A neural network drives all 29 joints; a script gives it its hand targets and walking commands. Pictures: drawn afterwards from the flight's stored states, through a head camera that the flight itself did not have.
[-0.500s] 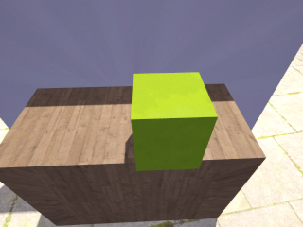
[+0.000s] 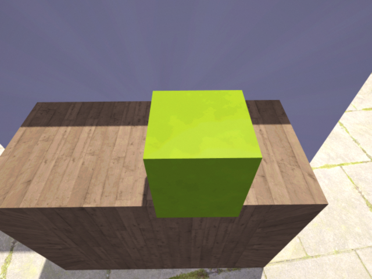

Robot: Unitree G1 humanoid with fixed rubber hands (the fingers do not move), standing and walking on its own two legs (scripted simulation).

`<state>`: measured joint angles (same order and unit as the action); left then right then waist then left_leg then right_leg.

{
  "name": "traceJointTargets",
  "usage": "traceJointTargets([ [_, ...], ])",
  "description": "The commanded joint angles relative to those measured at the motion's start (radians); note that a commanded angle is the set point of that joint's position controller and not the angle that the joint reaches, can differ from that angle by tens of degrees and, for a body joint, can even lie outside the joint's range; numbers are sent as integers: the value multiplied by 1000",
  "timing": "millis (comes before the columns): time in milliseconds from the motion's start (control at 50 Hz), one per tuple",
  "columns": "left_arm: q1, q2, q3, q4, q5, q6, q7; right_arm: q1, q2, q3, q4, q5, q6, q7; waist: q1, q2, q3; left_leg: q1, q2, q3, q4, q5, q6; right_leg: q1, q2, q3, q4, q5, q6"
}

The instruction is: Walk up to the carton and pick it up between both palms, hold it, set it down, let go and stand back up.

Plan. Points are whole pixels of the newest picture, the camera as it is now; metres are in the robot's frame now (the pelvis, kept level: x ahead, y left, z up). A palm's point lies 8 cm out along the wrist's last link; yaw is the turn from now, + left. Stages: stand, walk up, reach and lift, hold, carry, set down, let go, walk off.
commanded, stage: walk up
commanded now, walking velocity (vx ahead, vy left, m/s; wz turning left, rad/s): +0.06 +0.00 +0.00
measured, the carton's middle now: (197, 156) +0.40 +0.00 +0.03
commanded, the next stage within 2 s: none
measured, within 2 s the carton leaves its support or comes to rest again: neither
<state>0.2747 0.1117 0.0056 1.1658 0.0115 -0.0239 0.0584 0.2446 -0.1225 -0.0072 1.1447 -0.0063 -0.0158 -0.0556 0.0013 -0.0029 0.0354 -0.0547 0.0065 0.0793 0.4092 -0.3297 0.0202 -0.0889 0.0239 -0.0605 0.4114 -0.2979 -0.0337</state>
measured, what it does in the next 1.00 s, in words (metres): shifts its weight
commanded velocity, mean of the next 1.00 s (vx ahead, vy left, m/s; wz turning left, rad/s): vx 0.12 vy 0.00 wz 0.00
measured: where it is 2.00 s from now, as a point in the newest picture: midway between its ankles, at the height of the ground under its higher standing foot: outside the picture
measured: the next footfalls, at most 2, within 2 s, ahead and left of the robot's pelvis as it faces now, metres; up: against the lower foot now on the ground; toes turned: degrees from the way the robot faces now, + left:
right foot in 1.26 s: +0.20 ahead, -0.08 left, +0.00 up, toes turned -8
left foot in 1.58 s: +0.11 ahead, +0.15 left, +0.00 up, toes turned +7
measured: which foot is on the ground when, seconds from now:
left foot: down 0.00-1.00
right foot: down 0.00-1.00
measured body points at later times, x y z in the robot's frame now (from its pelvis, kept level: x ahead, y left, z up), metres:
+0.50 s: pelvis +0.02 +0.00 -0.01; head +0.04 +0.01 +0.44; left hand -0.02 +0.20 -0.18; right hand -0.03 -0.20 -0.17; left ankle -0.07 +0.10 -0.74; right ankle -0.05 -0.09 -0.74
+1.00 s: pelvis +0.05 +0.02 -0.02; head +0.04 +0.05 +0.43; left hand -0.05 +0.22 -0.20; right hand +0.03 -0.20 -0.17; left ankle -0.05 +0.10 -0.74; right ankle -0.05 -0.09 -0.74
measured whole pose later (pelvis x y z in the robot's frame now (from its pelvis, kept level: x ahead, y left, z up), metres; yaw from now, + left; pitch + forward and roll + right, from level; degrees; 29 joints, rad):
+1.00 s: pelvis +0.05 +0.02 -0.02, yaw +2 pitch -1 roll +0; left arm 0.43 0.14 0.03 1.21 0.02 -0.02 0.04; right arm 0.34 -0.11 -0.01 1.16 -0.03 -0.04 -0.02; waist 0.02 -0.06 0.00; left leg -0.11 0.02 0.13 0.64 -0.51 0.03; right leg -0.11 -0.02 -0.08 0.64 -0.50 -0.01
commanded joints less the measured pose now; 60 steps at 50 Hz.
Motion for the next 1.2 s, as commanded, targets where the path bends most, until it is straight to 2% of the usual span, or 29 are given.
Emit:
traceJointTargets([
  [0, 109, 73, 12, 5, 5, 0, -1, 117, -67, -4, 9, -4, 1, -2, -5, 15, 64, -28, 103, -69, -50, 330, 15, -27, -130, 104, -65, 393, -23],
  [100, 109, 68, 10, 10, 4, -3, -3, 129, -67, -4, 23, -2, -2, 0, -13, -10, 80, -31, 107, -70, -52, 315, 11, -29, -131, 102, -69, 382, -26],
  [240, 128, 76, 16, 10, 10, -7, -14, 156, -78, -5, 39, -9, -7, 4, 5, 30, 100, -47, 106, -64, -20, 126, 21, -74, -131, 98, -31, 146, -27],
  [300, 139, 82, 20, 11, 12, -12, -15, 164, -61, -4, 38, -11, -10, 6, 11, -14, 148, -111, 101, -52, 3, 153, 11, -63, -145, 106, -8, 210, -31],
  [360, 149, 58, 14, 17, 5, -12, -9, 169, -56, 0, 36, -9, -18, 9, 5, -47, 133, -93, 118, -64, 27, 285, 21, -61, -143, 93, 21, 351, -30],
  [460, 152, 70, 15, 12, -1, -16, -2, 219, -61, 1, 61, -2, -26, 4, -8, 40, 38, 19, 142, -75, 52, 586, 31, -28, -129, 70, 73, 482, -23],
  [500, 147, 70, 12, 16, -6, -11, 1, 210, -51, 4, 56, -1, -24, -1, -9, 17, 22, 32, 159, -84, 51, 761, 33, -5, -129, 64, 67, 563, -25],
  [540, 145, 66, 11, 19, -5, -4, 3, 199, -71, 4, 54, -1, -22, -6, -7, 34, 18, 47, 159, -77, 55, 796, 31, 3, -129, 60, 61, 580, -26],
  [560, 148, 60, 10, 20, -5, -2, 4, 202, -67, 5, 55, -1, -19, -8, -2, 53, 3, 50, 149, -69, 56, 767, 29, 20, -133, 64, 48, 592, -26],
  [620, 134, 71, 12, 20, -3, 4, 5, 198, -52, 10, 51, -1, -13, -9, -1, 8, 24, 2, 141, -71, 32, 662, 27, 60, -141, 68, 25, 611, -30],
  [680, 120, 77, 13, 21, 2, 11, 4, 194, -51, 9, 55, -6, -10, -8, -6, -17, 37, 12, 125, -65, -2, 498, 19, 34, -129, 62, 1, 490, -23],
  [740, 116, 52, 8, 15, 6, 9, -1, 199, -65, 5, 58, -5, -9, -4, -14, 33, 78, 0, 130, -66, -12, 420, 22, -16, -121, 57, -5, 342, -14],
  [760, 174, 117, 38, 7, 17, -4, -15, 217, -124, -15, 69, -9, 2, -2, 49, 93, 39, -140, 76, -34, 77, -28, 14, 86, -204, 166, -22, 34, -54],
  [780, 197, 132, 43, 22, 19, 0, -22, 169, -78, -6, 52, -11, 4, -1, 50, 34, 81, -210, 65, -38, 101, -143, 6, 73, -220, 208, -36, -67, -75],
  [800, 233, 151, 51, 36, 19, 0, -24, 136, -36, 7, 24, -12, 5, 4, 67, -100, 121, -304, 53, -15, 171, -194, -5, 74, -276, 289, -96, -116, -109],
  [840, 256, 135, 47, 58, 11, 3, -20, 65, -18, 12, -33, -13, -8, 17, 75, -244, 216, -360, 58, 11, 246, -194, -19, -26, -325, 346, -147, -98, -141],
  [860, 265, 99, 38, 55, 11, 4, -16, 44, -29, 8, -49, -19, -17, 23, 68, -230, 238, -342, 62, 10, 260, -192, -17, -84, -330, 368, -151, -61, -153],
  [880, 257, 83, 33, 47, 13, 1, -13, 48, -39, 1, -49, -22, -25, 30, 51, -156, 243, -320, 61, 17, 254, -187, -16, -116, -336, 364, -140, -3, -156],
  [920, 175, 108, 38, 19, 11, -6, -10, 144, -14, -2, -21, -30, -37, 38, -29, -31, 229, -162, 70, 11, 141, -111, 0, -237, -290, 256, -37, 122, -115],
  [940, 85, 101, 36, -7, 7, -10, -12, 250, -26, -12, 17, -31, -43, 38, -101, 60, 216, 15, 95, -35, 40, -28, 17, -377, -218, 130, 92, 177, -63],
  [960, -5, 85, 31, -45, 3, -18, -15, 386, -71, -32, 62, -27, -50, 33, -170, 177, 199, 176, 200, -162, -24, 209, 51, -525, -121, -2, 314, 121, -12],
  [980, -25, 81, 27, -67, -1, -19, -12, 491, -152, -44, 105, -28, -52, 26, -205, 326, 155, 243, 389, -364, -62, 634, 123, -611, -66, -92, 527, -150, 36],
  [1000, -24, 135, 38, -49, -5, -10, -8, 520, -177, -48, 124, -27, -50, 18, -194, 203, 141, 243, 485, -458, -37, 1081, 172, -625, -44, -73, 636, -298, 54],
  [1020, -12, 135, 43, -46, -12, 1, -9, 456, -131, -32, 83, -22, -49, 9, -148, 44, 166, 175, 492, -407, 13, 1451, 172, -583, -51, -22, 700, -282, 51],
  [1040, 8, 42, 12, -60, -20, -1, -15, 362, -80, -12, 55, -17, -48, 4, -91, 90, 153, 76, 407, -242, 1, 1456, 167, -470, -68, 5, 671, -273, 33],
  [1060, 18, -15, -1, -86, -17, -3, -30, 288, -57, -4, 45, -9, -40, -9, -23, 185, 142, 10, 302, -117, -36, 1279, 146, -392, -81, 17, 634, -259, 22],
  [1100, 20, -14, 2, -79, -1, 14, -27, 232, -54, 11, 14, -17, -43, -10, -19, 211, 162, -13, 256, -72, -45, 1123, 118, -372, -78, -17, 513, -192, 19],
  [1140, 55, 1, 6, -73, 5, 22, -23, 192, -61, 19, -1, -6, -41, -6, 19, 161, 158, -7, 224, 4, -37, 1117, 105, -327, -60, -70, 351, -102, 19],
  [1180, 83, 16, 11, -53, -6, 19, -18, 223, -77, 18, 9, -4, -39, -5, 24, 109, 89, 17, 224, 3, 5, 1139, 106, -224, -33, -111, 232, 28, 5],
])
